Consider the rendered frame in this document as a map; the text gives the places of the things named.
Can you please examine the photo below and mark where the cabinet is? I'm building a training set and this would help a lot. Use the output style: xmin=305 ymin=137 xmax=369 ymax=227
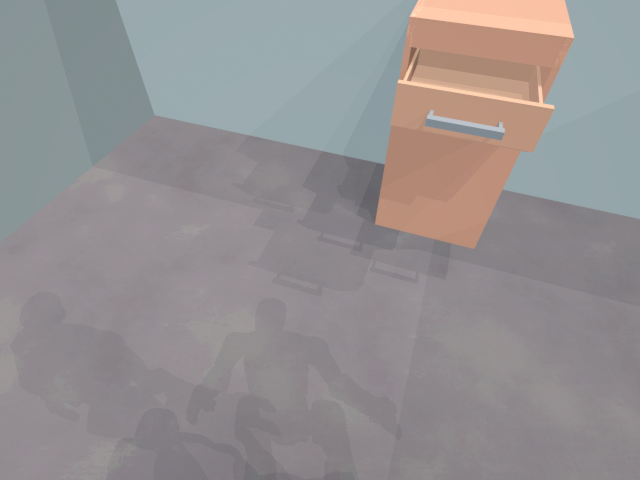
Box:
xmin=375 ymin=0 xmax=574 ymax=249

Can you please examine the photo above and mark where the drawer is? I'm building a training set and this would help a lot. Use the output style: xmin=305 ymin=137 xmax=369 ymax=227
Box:
xmin=390 ymin=48 xmax=554 ymax=153

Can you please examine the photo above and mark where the handle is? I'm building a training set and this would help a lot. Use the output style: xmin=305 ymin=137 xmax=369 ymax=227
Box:
xmin=425 ymin=110 xmax=505 ymax=140

